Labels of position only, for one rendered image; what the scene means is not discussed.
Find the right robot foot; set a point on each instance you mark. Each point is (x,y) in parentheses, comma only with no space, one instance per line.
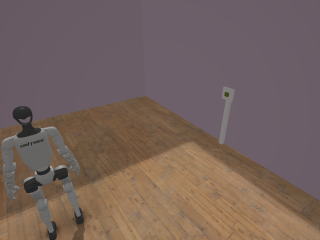
(79,219)

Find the left robot upper arm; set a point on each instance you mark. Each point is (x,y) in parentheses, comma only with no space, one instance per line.
(8,154)

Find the right robot forearm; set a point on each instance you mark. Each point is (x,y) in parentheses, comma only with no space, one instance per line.
(69,157)

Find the right robot upper arm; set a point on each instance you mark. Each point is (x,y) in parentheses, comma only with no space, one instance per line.
(57,139)

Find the left robot hand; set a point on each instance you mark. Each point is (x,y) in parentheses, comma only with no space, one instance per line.
(10,192)

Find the left robot forearm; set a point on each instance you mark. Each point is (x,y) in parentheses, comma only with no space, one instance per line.
(9,178)

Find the panel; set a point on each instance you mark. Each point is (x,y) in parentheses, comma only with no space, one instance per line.
(226,113)

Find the robot left thigh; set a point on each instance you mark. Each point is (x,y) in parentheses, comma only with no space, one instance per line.
(31,186)

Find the right robot hand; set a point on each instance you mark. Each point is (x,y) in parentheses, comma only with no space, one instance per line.
(77,168)

